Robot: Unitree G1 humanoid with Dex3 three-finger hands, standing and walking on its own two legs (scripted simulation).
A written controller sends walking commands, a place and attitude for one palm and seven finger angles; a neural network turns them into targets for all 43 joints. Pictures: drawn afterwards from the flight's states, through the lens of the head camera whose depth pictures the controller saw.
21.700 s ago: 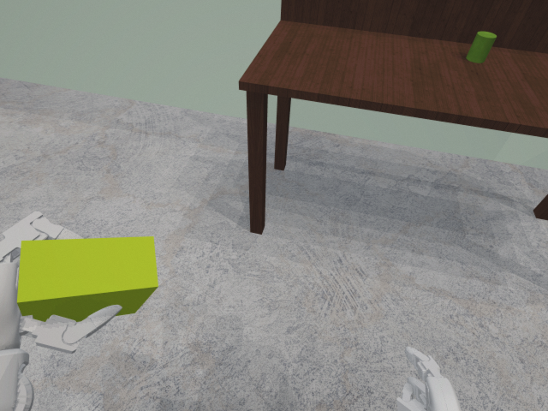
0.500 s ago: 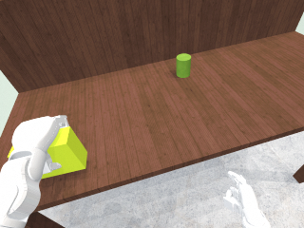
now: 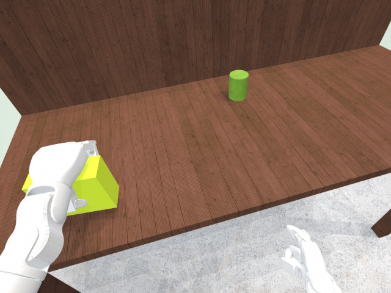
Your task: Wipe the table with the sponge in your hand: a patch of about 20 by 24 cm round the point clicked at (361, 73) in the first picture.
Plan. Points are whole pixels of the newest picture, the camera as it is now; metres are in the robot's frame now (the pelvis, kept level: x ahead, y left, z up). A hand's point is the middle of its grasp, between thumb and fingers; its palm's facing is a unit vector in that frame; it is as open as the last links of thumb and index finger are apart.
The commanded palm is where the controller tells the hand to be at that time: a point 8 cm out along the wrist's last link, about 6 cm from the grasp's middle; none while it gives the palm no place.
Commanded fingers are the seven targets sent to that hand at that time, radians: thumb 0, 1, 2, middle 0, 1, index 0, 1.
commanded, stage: move the sponge above the wiping area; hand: left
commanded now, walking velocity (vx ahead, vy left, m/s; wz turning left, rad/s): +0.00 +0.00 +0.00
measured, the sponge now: (80, 192) +0.26 +0.30 +0.07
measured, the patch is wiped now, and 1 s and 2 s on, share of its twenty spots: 0.00 0.00 0.00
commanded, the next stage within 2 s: none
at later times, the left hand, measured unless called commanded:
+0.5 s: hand (67, 169) +0.28 +0.32 +0.12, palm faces +0.08 -0.01 -1.00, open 9.7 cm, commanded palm +0.24 +0.31 +0.18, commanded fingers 0.00 0.10 1.30 -1.20 -1.60 -1.20 -1.60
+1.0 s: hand (53, 164) +0.27 +0.33 +0.15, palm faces +0.14 +0.00 -0.99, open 9.7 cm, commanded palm +0.23 +0.31 +0.18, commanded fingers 0.00 0.10 1.30 -1.20 -1.60 -1.20 -1.60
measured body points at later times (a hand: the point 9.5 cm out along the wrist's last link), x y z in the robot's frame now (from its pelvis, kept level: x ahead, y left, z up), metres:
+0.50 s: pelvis +0.01 -0.01 +0.00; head +0.01 -0.04 +0.45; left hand +0.27 +0.31 +0.18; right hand +0.24 -0.22 -0.09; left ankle +0.02 +0.10 -0.74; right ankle +0.00 -0.11 -0.74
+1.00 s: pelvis +0.01 -0.01 +0.00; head +0.00 -0.05 +0.45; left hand +0.26 +0.32 +0.20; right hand +0.25 -0.20 -0.09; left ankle +0.02 +0.10 -0.74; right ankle +0.00 -0.11 -0.74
